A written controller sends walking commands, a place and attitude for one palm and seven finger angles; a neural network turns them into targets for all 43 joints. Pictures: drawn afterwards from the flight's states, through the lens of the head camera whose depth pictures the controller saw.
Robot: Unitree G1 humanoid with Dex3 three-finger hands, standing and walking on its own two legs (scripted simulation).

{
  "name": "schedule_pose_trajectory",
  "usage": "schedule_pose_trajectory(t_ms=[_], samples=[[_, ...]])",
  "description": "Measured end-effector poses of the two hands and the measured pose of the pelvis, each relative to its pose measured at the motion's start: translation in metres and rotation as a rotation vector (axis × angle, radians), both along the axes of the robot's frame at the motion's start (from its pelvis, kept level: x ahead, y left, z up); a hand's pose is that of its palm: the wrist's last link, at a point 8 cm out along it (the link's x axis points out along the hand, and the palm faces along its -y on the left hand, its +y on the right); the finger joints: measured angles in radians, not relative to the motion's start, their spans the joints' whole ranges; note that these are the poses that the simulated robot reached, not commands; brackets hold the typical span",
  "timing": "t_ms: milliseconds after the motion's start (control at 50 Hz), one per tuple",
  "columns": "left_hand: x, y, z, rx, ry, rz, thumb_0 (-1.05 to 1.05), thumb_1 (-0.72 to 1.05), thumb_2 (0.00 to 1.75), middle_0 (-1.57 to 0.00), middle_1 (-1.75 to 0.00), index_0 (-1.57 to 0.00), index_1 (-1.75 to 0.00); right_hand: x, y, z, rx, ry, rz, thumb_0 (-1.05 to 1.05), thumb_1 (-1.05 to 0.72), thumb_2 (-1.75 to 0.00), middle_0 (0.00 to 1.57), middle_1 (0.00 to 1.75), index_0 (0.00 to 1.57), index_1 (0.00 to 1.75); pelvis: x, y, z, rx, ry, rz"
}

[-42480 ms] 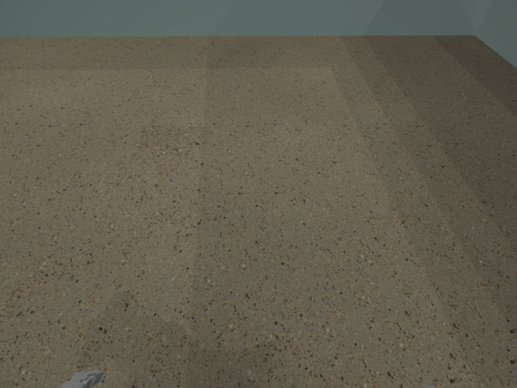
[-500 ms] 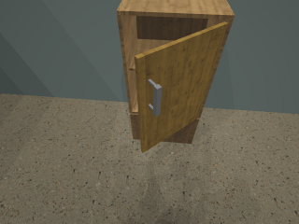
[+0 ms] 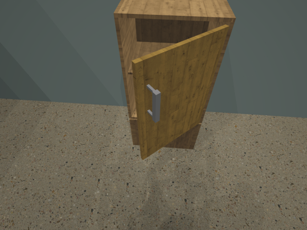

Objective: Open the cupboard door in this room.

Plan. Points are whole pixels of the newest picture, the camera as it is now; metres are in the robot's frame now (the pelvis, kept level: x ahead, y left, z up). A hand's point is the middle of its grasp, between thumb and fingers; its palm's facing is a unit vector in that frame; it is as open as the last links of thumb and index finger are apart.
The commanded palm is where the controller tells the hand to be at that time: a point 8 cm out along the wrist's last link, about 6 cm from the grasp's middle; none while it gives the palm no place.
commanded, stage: look to check the result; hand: left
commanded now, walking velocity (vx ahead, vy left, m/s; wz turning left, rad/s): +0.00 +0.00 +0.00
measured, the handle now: (152, 103) +0.52 +0.03 +0.00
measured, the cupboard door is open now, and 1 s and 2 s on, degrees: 41 41 41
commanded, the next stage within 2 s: walk to a spot facing it in 0.44 s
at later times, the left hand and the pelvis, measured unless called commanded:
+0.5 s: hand out of the picture +0.01 +0.15 -0.18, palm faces +0.05 -0.98 -0.18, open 7.4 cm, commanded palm none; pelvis +0.02 -0.01 +0.00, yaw +0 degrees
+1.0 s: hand out of the picture +0.08 +0.17 -0.18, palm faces -0.11 -0.96 -0.25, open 7.4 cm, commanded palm none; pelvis +0.02 -0.02 -0.01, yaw -11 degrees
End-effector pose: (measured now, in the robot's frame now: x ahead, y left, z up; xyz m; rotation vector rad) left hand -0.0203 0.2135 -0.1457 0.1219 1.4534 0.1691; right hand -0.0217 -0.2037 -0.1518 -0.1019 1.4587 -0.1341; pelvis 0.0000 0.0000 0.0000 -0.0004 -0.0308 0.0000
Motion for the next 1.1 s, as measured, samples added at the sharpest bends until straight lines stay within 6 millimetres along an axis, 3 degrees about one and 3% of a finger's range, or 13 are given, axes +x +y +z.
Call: schedule_pose_trajectory(t_ms=[240,560,780,880,980,1100], samples=[[-0.004,-0.009,0.001,-0.008,0.044,0.011,0.01,0.91,0.90,-0.20,-0.30,-0.20,-0.30,0.017,-0.010,0.001,-0.012,0.003,0.015,0.01,-0.91,-0.90,0.20,0.30,0.20,0.30,0.010,-0.005,0.001,0.003,0.005,-0.001],[0.028,-0.015,0.001,0.000,-0.009,0.003,0.00,0.91,0.90,-0.20,-0.30,-0.20,-0.30,0.041,-0.026,0.002,-0.030,-0.025,0.029,0.01,-0.92,-0.90,0.20,0.30,0.20,0.30,0.024,-0.014,0.001,0.011,0.005,0.001],[0.042,-0.012,-0.003,0.011,0.017,-0.034,0.01,0.91,0.90,-0.20,-0.30,-0.20,-0.30,0.045,-0.040,-0.001,-0.065,-0.050,-0.056,0.01,-0.91,-0.90,0.20,0.30,0.20,0.30,0.027,-0.019,-0.005,0.004,0.014,-0.073],[0.061,-0.002,-0.007,0.023,0.003,-0.077,0.01,0.91,0.90,-0.20,-0.30,-0.20,-0.30,0.043,-0.047,-0.001,-0.096,-0.081,-0.109,0.00,-0.91,-0.90,0.20,0.30,0.20,0.30,0.027,-0.018,-0.009,0.007,0.017,-0.120],[0.096,0.005,-0.003,0.055,-0.052,-0.152,0.01,0.91,0.90,-0.20,-0.30,-0.20,-0.30,0.036,-0.056,-0.004,-0.106,-0.120,-0.147,0.00,-0.91,-0.90,0.20,0.30,0.20,0.30,0.019,-0.021,-0.012,0.029,0.029,-0.184],[0.145,-0.010,0.011,0.102,-0.194,-0.258,0.01,0.91,0.90,-0.20,-0.30,-0.20,-0.30,0.015,-0.079,-0.018,-0.082,-0.128,-0.194,0.00,-0.90,-0.90,0.20,0.30,0.20,0.30,0.010,-0.040,-0.019,0.038,0.031,-0.241]])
